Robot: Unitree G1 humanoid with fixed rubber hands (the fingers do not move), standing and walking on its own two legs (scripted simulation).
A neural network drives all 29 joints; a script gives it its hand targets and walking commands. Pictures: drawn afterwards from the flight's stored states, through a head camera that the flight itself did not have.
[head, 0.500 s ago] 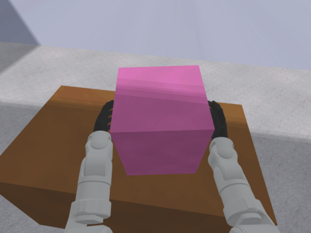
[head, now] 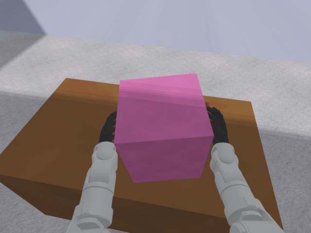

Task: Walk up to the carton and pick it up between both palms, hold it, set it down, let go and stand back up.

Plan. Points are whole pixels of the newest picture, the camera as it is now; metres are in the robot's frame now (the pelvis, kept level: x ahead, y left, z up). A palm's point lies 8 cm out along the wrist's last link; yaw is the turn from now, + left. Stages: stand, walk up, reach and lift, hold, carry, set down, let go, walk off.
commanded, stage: set down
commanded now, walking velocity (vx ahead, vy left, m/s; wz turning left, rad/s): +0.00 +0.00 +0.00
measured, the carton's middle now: (162, 132) +0.39 +0.02 +0.04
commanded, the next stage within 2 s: none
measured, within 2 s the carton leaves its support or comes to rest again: rests again in 1.84 s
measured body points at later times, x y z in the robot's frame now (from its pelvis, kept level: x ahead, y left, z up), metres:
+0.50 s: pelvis +0.00 -0.01 +0.00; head +0.03 -0.01 +0.45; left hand +0.36 +0.15 +0.02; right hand +0.39 -0.15 +0.04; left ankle +0.00 +0.13 -0.75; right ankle +0.00 -0.11 -0.75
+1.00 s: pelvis +0.01 -0.01 -0.01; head +0.08 -0.02 +0.44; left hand +0.37 +0.15 -0.03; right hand +0.41 -0.15 +0.00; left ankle +0.00 +0.13 -0.75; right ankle +0.00 -0.11 -0.75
